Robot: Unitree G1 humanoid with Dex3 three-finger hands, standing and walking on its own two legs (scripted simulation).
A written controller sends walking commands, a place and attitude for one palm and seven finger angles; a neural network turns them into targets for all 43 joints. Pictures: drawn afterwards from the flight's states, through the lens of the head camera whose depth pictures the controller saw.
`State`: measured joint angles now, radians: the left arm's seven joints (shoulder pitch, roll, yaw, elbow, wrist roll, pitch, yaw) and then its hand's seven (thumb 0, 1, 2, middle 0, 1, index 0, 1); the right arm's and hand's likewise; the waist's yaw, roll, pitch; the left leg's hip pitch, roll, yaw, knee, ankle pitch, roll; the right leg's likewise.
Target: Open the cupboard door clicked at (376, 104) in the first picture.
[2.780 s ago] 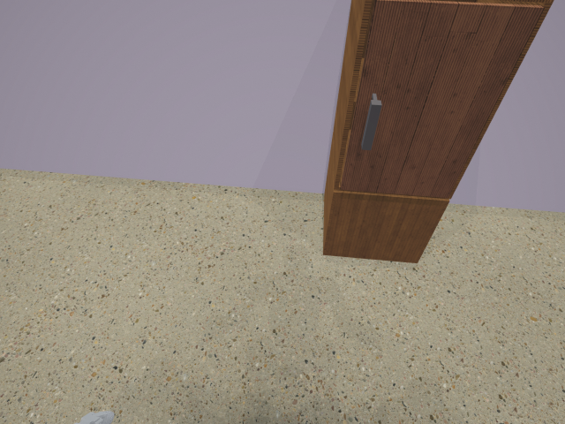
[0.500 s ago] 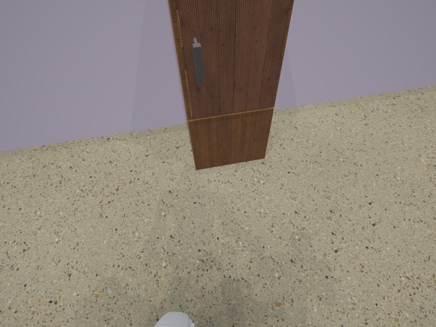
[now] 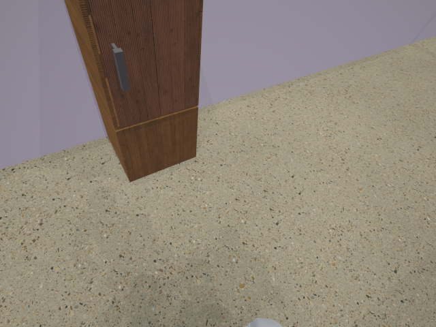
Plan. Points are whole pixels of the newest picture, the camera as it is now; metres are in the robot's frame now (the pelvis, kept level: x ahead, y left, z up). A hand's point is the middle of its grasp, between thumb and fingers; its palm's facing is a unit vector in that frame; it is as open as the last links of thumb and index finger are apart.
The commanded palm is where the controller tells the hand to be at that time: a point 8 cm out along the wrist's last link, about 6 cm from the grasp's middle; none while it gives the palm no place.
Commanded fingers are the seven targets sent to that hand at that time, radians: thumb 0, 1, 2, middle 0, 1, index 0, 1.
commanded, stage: walk to a spot facing it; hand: left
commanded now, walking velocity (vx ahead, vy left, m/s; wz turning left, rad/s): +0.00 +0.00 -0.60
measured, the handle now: (119, 67) +0.89 +0.40 -0.05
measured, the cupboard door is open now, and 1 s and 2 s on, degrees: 0 0 0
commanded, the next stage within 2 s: none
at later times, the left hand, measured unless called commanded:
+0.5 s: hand (150, 324) +0.15 +0.14 -0.16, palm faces -0.27 -0.94 -0.22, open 7.4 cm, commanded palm none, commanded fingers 0.00 0.90 0.90 -0.20 -0.30 -0.20 -0.30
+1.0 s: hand (183, 237) +0.35 +0.10 -0.18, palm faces -0.55 -0.83 -0.13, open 7.4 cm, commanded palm none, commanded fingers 0.00 0.90 0.90 -0.20 -0.30 -0.20 -0.30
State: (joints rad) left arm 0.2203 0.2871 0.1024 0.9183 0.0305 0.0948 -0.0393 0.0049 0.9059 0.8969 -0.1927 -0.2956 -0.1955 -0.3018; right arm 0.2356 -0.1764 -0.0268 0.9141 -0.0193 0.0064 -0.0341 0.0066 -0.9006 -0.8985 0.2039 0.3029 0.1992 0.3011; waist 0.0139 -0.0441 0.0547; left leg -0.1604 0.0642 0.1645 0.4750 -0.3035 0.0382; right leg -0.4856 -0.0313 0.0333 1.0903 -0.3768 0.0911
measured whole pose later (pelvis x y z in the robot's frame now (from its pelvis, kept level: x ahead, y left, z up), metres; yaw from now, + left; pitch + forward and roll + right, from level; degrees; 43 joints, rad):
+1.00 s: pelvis +0.19 -0.02 +0.00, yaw -36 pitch +0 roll -2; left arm 0.21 0.22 0.10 0.97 0.04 0.06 -0.05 0.01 0.91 0.90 -0.19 -0.30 -0.19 -0.30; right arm 0.46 -0.11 -0.02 1.05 -0.02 -0.06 -0.04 0.01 -0.90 -0.90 0.20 0.30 0.20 0.30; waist -0.02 -0.04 0.04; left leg 0.01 0.08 0.35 0.37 -0.37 0.02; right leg -0.65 -0.07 -0.05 1.15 -0.15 0.04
